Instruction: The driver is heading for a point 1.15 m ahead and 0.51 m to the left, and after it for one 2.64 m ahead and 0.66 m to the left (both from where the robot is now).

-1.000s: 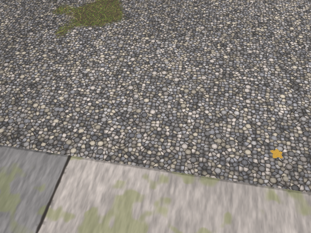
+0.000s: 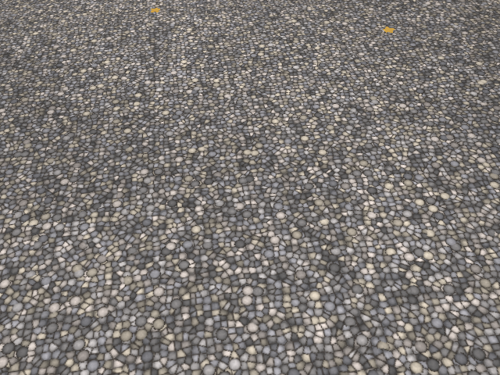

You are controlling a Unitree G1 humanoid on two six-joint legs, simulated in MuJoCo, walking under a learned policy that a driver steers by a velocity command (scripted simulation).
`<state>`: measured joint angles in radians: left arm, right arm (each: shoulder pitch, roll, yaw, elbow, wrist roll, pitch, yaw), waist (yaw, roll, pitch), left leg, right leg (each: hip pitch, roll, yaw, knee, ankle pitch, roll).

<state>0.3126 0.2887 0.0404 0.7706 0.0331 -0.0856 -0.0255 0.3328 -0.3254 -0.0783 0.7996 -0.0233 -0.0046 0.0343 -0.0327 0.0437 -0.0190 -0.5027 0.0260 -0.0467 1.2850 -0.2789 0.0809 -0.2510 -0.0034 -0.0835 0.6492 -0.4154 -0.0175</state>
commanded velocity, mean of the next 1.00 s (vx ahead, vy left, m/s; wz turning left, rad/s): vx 1.00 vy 0.00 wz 0.94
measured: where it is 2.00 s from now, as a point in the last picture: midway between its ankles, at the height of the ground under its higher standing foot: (86, 245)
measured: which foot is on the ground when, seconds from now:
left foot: up 0.00-0.28, down 0.30-0.56, up 0.58-1.00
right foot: down 0.00-0.28, up 0.30-0.56, down 0.58-1.00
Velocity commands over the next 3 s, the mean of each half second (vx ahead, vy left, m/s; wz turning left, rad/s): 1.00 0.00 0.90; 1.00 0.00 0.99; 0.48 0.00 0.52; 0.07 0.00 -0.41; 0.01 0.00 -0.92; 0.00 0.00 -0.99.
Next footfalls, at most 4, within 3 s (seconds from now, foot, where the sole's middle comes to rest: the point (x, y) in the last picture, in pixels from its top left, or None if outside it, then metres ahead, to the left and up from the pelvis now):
0.30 left None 0.39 0.02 -0.93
0.58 right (265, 303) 0.83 -0.02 -0.93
1.02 left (145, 270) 0.98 0.40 -0.93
1.42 right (74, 218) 1.23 0.70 -0.93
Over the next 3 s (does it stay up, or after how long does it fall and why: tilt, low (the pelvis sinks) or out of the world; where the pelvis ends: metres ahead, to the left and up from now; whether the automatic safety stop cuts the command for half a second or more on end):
stays up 1.13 0.63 -0.15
